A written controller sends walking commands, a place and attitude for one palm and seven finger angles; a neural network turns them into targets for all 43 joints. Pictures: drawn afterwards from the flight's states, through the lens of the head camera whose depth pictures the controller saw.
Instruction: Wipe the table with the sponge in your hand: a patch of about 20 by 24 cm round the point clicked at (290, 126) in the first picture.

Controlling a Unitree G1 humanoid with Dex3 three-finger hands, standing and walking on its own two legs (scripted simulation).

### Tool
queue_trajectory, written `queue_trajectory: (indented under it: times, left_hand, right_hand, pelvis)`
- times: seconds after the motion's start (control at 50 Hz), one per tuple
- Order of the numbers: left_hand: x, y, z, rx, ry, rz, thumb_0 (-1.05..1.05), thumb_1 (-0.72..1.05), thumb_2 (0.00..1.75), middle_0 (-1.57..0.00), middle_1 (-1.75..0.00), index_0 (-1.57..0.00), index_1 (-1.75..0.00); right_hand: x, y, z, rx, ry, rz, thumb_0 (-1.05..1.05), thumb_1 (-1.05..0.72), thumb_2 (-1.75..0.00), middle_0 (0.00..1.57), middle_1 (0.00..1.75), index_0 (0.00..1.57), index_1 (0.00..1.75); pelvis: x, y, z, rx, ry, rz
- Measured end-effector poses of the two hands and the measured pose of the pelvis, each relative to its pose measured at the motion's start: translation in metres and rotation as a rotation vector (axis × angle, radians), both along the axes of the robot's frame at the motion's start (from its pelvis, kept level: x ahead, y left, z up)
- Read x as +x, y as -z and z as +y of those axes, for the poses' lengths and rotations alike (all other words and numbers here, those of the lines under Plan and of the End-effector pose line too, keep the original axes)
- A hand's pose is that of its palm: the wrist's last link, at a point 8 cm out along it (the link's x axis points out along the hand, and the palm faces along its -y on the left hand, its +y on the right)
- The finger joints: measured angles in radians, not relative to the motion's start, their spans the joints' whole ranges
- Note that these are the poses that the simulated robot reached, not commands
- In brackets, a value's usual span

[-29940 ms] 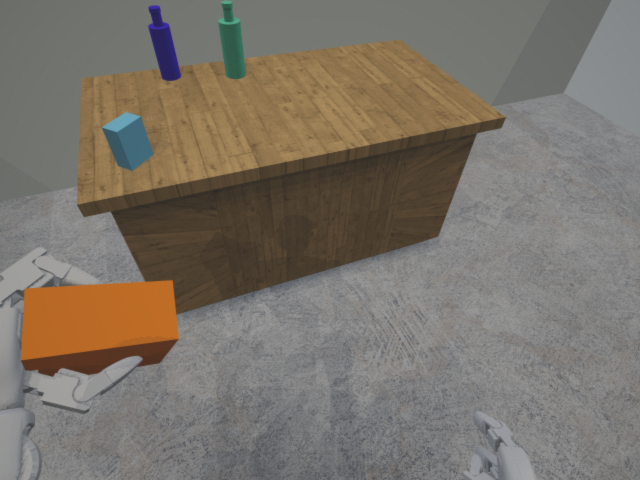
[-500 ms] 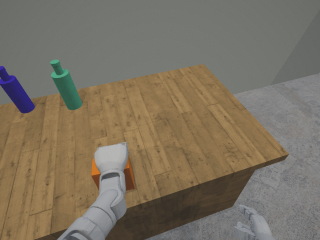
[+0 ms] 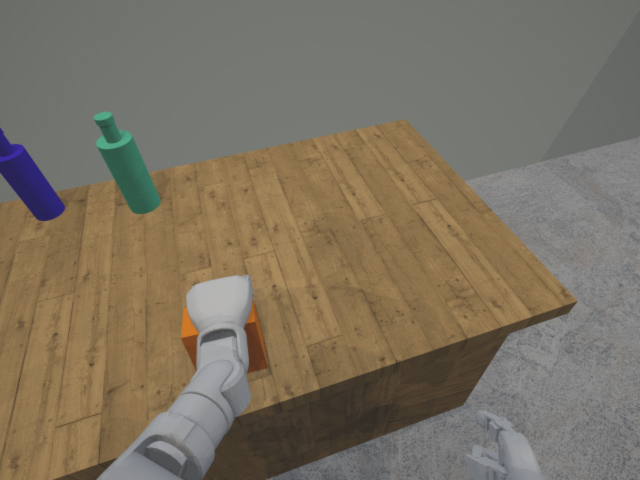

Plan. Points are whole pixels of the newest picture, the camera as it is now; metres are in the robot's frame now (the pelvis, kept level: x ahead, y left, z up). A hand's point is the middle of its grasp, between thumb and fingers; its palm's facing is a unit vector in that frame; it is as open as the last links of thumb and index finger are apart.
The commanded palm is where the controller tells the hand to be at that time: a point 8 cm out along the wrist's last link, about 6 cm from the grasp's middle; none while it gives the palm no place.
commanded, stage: wipe forward along the third lane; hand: left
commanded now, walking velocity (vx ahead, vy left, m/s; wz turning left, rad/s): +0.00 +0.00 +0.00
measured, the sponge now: (229, 347) +0.32 +0.18 -0.06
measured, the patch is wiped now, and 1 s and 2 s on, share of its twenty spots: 0.85 0.95 1.00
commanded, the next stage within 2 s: wipe back along the third lane in 1.28 s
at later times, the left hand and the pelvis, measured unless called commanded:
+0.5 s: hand (229, 295) +0.38 +0.19 -0.02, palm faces -0.10 +0.02 -0.99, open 9.7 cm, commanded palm +0.36 +0.18 +0.01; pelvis -0.03 +0.00 -0.02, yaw -1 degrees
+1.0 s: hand (228, 271) +0.43 +0.20 -0.02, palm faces -0.12 +0.03 -0.99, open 9.7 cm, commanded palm +0.42 +0.20 +0.01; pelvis -0.03 +0.01 -0.03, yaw -2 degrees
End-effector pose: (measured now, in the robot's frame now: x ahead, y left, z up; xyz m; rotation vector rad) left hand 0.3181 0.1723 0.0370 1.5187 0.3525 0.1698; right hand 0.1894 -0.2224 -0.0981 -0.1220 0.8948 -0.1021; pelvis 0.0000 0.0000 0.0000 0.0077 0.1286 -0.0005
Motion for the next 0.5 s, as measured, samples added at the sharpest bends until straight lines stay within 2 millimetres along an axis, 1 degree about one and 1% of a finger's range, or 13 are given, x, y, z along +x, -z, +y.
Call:
queue_trajectory:
  times: [0.08, 0.16, 0.34, 0.5]
  left_hand:
    - [0.008, -0.001, 0.000, 0.023, 0.012, -0.009, 0.00, -0.57, 1.17, -0.82, -1.35, -0.82, -1.35]
    - [0.015, -0.001, 0.000, 0.044, 0.015, -0.012, 0.00, -0.58, 1.17, -0.82, -1.35, -0.83, -1.34]
    - [0.032, -0.002, 0.003, 0.061, -0.005, -0.007, 0.01, -0.58, 1.17, -0.82, -1.35, -0.83, -1.35]
    - [0.049, -0.003, 0.007, 0.077, -0.014, -0.006, 0.01, -0.58, 1.17, -0.82, -1.36, -0.82, -1.35]
  right_hand:
    - [-0.011, 0.005, -0.001, -0.012, 0.012, 0.014, 0.01, -0.90, -0.90, 0.20, 0.30, 0.20, 0.30]
    - [-0.028, 0.012, -0.004, -0.021, 0.033, 0.039, 0.01, -0.90, -0.90, 0.20, 0.30, 0.20, 0.30]
    - [-0.079, 0.030, -0.015, -0.044, 0.098, 0.126, 0.01, -0.90, -0.90, 0.20, 0.30, 0.20, 0.30]
    - [-0.120, 0.039, -0.026, -0.065, 0.156, 0.188, 0.01, -0.90, -0.90, 0.20, 0.30, 0.20, 0.30]
  pelvis:
    - [-0.006, 0.003, 0.001, -0.001, -0.002, 0.015]
    - [-0.012, 0.006, 0.002, -0.002, 0.000, 0.030]
    - [-0.025, 0.013, 0.003, -0.002, 0.007, 0.062]
    - [-0.032, 0.017, 0.004, -0.003, 0.017, 0.091]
